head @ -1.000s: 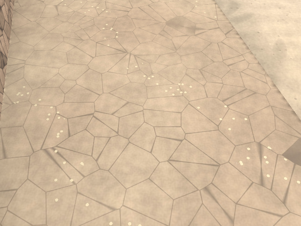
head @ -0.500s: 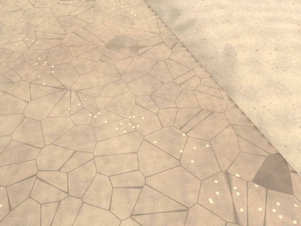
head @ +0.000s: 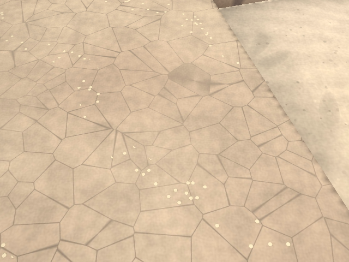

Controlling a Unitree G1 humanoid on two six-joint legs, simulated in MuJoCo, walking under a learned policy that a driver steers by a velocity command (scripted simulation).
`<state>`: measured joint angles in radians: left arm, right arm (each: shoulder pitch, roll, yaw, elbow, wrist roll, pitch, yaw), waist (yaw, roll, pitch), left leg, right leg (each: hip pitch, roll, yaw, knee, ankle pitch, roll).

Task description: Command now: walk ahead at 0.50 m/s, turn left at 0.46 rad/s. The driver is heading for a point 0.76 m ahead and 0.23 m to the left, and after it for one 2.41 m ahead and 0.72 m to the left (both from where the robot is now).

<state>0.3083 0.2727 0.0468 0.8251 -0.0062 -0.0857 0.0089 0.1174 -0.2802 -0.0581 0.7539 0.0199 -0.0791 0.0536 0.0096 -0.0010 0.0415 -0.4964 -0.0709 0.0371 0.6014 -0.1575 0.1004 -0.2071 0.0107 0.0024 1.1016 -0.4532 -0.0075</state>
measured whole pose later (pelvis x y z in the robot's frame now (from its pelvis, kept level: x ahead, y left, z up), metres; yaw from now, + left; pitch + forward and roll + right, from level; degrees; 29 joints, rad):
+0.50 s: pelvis +0.29 -0.03 +0.01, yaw +17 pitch +3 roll -1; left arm 0.12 0.26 0.05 0.66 0.01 -0.12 -0.01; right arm 0.35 -0.29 -0.06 0.73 0.03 -0.03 -0.01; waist -0.04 0.03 -0.01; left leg -0.33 -0.08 -0.15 1.10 -0.47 0.04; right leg -0.40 0.04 0.00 0.52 -0.17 -0.02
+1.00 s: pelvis +0.51 +0.12 +0.00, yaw +35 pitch +2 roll -1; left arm 0.30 0.31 0.06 0.82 -0.02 -0.08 0.00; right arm 0.11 -0.29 -0.07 0.59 0.02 -0.03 0.04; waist 0.04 0.00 0.07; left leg -0.50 -0.05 0.03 0.66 -0.19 0.10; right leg -0.19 -0.06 -0.05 1.06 -0.51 0.02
